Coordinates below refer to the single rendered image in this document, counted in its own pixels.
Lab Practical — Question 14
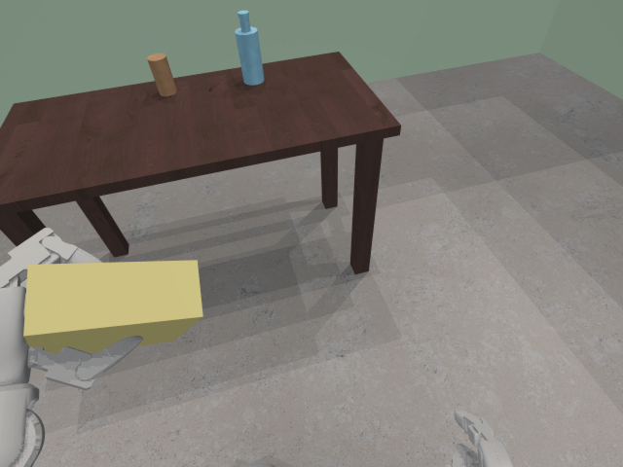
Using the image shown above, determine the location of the robot right hand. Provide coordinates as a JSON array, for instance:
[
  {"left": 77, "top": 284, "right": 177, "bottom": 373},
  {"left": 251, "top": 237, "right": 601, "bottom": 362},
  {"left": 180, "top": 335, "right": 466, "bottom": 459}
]
[{"left": 446, "top": 409, "right": 515, "bottom": 467}]

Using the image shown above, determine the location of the sponge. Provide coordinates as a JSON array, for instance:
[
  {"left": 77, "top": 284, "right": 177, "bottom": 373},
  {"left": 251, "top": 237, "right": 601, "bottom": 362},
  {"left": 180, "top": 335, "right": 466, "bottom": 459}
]
[{"left": 23, "top": 260, "right": 203, "bottom": 354}]

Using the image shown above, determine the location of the robot left hand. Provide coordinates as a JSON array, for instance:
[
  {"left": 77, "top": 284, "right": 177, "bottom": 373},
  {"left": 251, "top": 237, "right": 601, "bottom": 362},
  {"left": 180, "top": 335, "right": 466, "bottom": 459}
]
[{"left": 0, "top": 228, "right": 143, "bottom": 390}]

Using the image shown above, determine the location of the left robot forearm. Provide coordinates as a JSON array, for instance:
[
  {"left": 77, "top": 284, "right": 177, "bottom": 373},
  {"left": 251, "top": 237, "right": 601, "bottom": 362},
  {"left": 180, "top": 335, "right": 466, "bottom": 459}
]
[{"left": 0, "top": 383, "right": 45, "bottom": 467}]

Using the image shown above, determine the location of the table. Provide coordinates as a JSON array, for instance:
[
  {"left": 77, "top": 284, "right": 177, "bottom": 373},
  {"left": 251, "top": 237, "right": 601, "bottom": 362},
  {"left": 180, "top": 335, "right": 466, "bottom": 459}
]
[{"left": 0, "top": 52, "right": 401, "bottom": 274}]

